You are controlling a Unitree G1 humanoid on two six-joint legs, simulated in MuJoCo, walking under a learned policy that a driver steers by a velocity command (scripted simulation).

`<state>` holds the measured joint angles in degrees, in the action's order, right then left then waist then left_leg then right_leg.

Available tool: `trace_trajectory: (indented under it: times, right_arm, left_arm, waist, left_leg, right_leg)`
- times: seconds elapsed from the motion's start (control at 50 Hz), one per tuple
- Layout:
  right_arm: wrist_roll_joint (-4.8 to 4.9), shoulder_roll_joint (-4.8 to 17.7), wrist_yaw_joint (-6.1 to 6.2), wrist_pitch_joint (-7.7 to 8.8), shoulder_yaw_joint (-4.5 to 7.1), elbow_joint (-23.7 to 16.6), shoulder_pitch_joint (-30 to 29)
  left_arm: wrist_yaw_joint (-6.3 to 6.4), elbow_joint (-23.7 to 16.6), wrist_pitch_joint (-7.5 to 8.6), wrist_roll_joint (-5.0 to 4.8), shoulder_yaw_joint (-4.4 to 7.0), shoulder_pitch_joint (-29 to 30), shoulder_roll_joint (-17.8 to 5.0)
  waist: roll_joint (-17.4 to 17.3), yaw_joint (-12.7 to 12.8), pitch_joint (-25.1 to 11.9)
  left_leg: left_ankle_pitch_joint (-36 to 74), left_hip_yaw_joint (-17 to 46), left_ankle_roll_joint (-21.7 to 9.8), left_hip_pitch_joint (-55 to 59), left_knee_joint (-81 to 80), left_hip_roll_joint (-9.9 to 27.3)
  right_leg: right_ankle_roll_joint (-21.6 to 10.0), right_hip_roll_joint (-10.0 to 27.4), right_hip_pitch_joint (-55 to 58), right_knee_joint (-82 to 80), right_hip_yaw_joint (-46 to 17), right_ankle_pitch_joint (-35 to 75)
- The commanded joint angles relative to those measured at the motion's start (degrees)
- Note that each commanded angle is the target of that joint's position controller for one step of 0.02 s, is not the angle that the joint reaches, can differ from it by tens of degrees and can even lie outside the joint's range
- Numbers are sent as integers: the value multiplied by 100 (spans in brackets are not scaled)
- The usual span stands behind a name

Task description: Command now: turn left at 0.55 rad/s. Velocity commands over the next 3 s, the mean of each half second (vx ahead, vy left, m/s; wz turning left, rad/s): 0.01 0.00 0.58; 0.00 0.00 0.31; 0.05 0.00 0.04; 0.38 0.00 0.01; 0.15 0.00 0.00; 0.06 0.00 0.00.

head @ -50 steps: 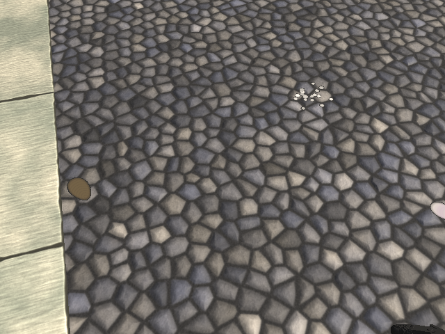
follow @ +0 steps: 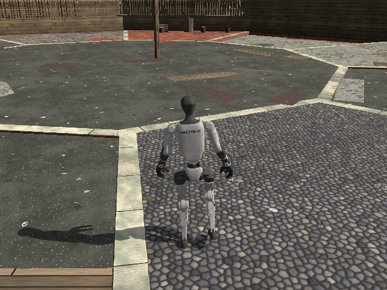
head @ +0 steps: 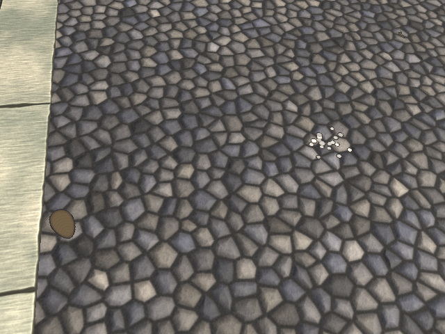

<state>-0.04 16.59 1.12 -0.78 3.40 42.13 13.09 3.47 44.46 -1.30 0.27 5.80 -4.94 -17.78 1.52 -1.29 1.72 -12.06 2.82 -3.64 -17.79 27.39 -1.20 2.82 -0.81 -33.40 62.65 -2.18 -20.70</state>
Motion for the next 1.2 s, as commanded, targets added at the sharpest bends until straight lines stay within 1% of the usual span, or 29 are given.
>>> trace_trajectory:
  times: [0.02, 0.12, 0.22, 0.26, 0.3, 0.32, 0.34, 0.36, 0.38, 0.42, 0.44, 0.5, 0.58, 0.68, 0.72, 0.74, 0.76, 0.78, 0.8, 0.84, 0.92, 1.02, 1.06, 1.08, 1.1, 1.12, 1.14, 1.16, 1.2]
  right_arm:
    - [48, 948, 113, 65, 243, -454, -68]
    - [50, 1110, 144, -32, 329, -603, -90]
    - [67, 1128, 78, -109, 358, -769, -268]
    - [111, 1113, 74, -142, 359, -835, -388]
    - [191, 1040, 106, -189, 337, -927, -584]
    - [154, 822, 112, -191, 277, -968, -445]
    - [109, 543, 79, -155, 211, -1007, -26]
    - [66, 1025, 62, -92, 358, -1022, -54]
    - [73, 1345, 46, -88, 477, -917, 33]
    - [88, 1173, 61, -197, 486, -733, 114]
    - [98, 1024, 44, -239, 444, -754, 91]
    - [179, 748, -3, -233, 333, -1021, -331]
    - [102, 581, -70, -215, 226, -1233, -563]
    - [83, 612, -116, -233, 221, -1207, -315]
    - [60, 626, -126, -223, 247, -1031, 80]
    - [48, 856, -82, -216, 289, -1041, 174]
    - [-26, 1378, 12, -219, 351, -1208, 158]
    - [-194, 1030, -62, -98, 230, -1207, 155]
    - [-204, 897, -122, 13, 183, -1151, -21]
    - [-104, 813, -129, 114, 152, -1058, -432]
    - [-85, 521, -67, 148, 43, -922, -693]
    - [-73, 556, -80, 101, 47, -667, -646]
    - [-6, 445, -92, 97, -8, -563, -778]
    - [-11, 374, -102, 127, -35, -458, -607]
    - [-102, 321, -116, 164, -57, -392, -461]
    - [-138, 320, -133, 178, -27, -393, -231]
    - [-172, 417, -115, 160, -31, -356, -517]
    - [-129, 446, -94, 138, -2, -364, -665]
    - [-92, 393, -35, 69, 1, -313, -664]
  left_arm:
    - [13, -387, 126, -29, 75, 189, -333]
    - [-84, -413, 192, -61, 27, 341, -310]
    - [-206, -381, 315, -110, 33, 192, -422]
    - [-262, -349, 368, -123, 42, 22, -459]
    - [-308, -223, 403, -107, 86, -370, -529]
    - [-287, -213, 380, -35, 160, -507, -813]
    - [-237, -307, 300, 65, 221, -261, -1260]
    - [-260, -358, 301, 216, 183, -301, -1066]
    - [-245, -470, 313, 163, 95, -59, -792]
    - [-200, -548, 282, 20, 6, 261, -502]
    - [-172, -540, 264, -14, -19, 242, -494]
    - [-94, -484, 173, 46, -2, -98, -607]
    - [-115, -481, 105, 27, 81, -220, -876]
    - [-280, -411, 110, -146, 94, -147, -1042]
    - [-296, -313, 124, -235, 8, -152, -861]
    - [-326, -190, 165, -116, -98, -488, -568]
    - [-402, -342, 220, 240, -284, -622, -119]
    - [-317, -411, 189, 83, -166, -162, -450]
    - [-271, -375, 133, -59, -80, -87, -731]
    - [-206, -169, 33, -66, -35, -259, -715]
    - [-190, -20, -5, -63, -84, -531, -486]
    - [-208, -43, 17, -53, -178, -347, -402]
    - [-236, 80, 55, -16, -208, -610, -337]
    - [-247, 109, 79, 67, -215, -665, -425]
    - [-235, 76, 96, 97, -190, -703, -678]
    - [-238, 194, 105, 3, -105, -568, -979]
    - [-275, 147, 135, -28, -164, -431, -653]
    - [-283, 176, 170, 28, -220, -390, -487]
    - [-272, 236, 242, 49, -254, -367, -432]
  waist:
    - [-842, 59, -772]
    - [-1020, -45, -651]
    - [-1106, -37, -725]
    - [-1127, 52, -786]
    - [-1016, 304, -808]
    - [-536, 232, -940]
    - [1062, -193, -812]
    - [1297, -12, -708]
    - [804, -87, -597]
    - [545, -124, -406]
    - [572, -65, -336]
    - [743, 206, -327]
    - [803, 384, -529]
    - [876, 246, -535]
    - [690, -4, -558]
    - [73, 55, -785]
    - [-1701, 284, -1059]
    - [-1502, -106, -1113]
    - [-1117, -59, -815]
    - [-1000, 98, -527]
    - [-989, 253, -551]
    - [-976, 69, -501]
    - [-846, 291, -436]
    - [-648, 293, -446]
    - [-293, 165, -473]
    - [450, -173, -385]
    - [389, 64, -303]
    - [345, 95, -220]
    - [286, 120, -172]
  left_leg:
    - [1800, 1589, -797, 1354, -767, 1276]
    - [1140, 1966, -869, 1134, -735, 1168]
    - [1746, 2503, -932, 1005, -521, 1101]
    - [2093, 2682, -857, 1066, -351, 1017]
    - [1650, 2577, -525, 724, -68, 695]
    - [507, 2250, -238, 99, 481, 373]
    - [-1806, 1112, 135, -1047, 1612, -604]
    - [-2645, 750, 422, -1572, 2908, -557]
    - [-2268, 747, 566, -1616, 3655, -274]
    - [-1586, 611, 768, -1756, 4170, -171]
    - [-1387, 537, 859, -1838, 4351, -142]
    - [-1065, 128, 994, -1973, 3762, 28]
    - [-1137, -115, 992, -1416, 2625, 308]
    - [-846, -456, 670, -235, 981, 140]
    - [356, -538, 358, 796, -538, -5]
    - [1579, 94, 193, 1709, -742, 440]
    - [4035, 1760, -427, 2523, -427, 1975]
    - [3678, 2064, -1363, 1639, -569, 2381]
    - [3058, 1701, -1350, 1344, -710, 2051]
    - [2247, 1182, -904, 1138, -783, 1554]
    - [2341, 725, -833, 875, -815, 1249]
    - [1505, 1012, -917, 873, -756, 1294]
    - [917, 972, -703, 600, -682, 1139]
    - [565, 916, -451, 394, -664, 986]
    - [130, 719, -178, 214, -471, 721]
    - [-189, 299, 35, 346, -545, 332]
    - [-197, 166, 188, 676, -361, 223]
    - [-110, 143, 190, 749, -266, 221]
    - [254, 177, 130, 742, -218, 261]
  right_leg:
    - [107, 46, -520, -384, -291, 277]
    - [229, -49, 53, -1628, -355, 235]
    - [144, -187, 778, -2427, -387, -12]
    - [61, -215, 1133, -3032, -363, 137]
    - [-103, -81, 2048, -4288, -266, 1260]
    - [-380, 677, 2797, -4403, -790, 1719]
    - [-1094, 1825, 3257, -4391, -2043, 3145]
    - [-1855, 2491, 2895, -4480, -2700, 3568]
    - [-1859, 2334, 2752, -4426, -2241, 3398]
    - [-1415, 1637, 2692, -4322, -1284, 2842]
    - [-1427, 1560, 2682, -4319, -1052, 3012]
    - [-1536, 1458, 3008, -4416, -585, 3137]
    - [-1623, 1672, 3177, -4384, -346, 3228]
    - [-1523, 1735, 2831, -4113, -232, 3183]
    - [-1134, 1530, 2433, -3631, -33, 2744]
    - [-652, 1232, 1869, -3086, 297, 1878]
    - [-33, 610, 667, -1689, 812, -1016]
    - [110, 449, 513, -883, 229, -1820]
    - [131, 519, 502, -427, 86, -1656]
    - [146, 562, 431, -354, -12, -1059]
    - [258, 498, 1007, -879, 41, -270]
    - [182, 420, 1625, -2490, 145, -187]
    - [44, 349, 2256, -3719, 237, 862]
    - [-59, 450, 2680, -4052, 56, 1644]
    - [-212, 827, 2951, -4042, -336, 2481]
    - [-459, 831, 2519, -3753, -249, 1874]
    - [-527, 726, 2090, -3908, -241, 1124]
    - [-452, 682, 1924, -3998, -230, 858]
    - [-314, 595, 1917, -3999, -158, 987]
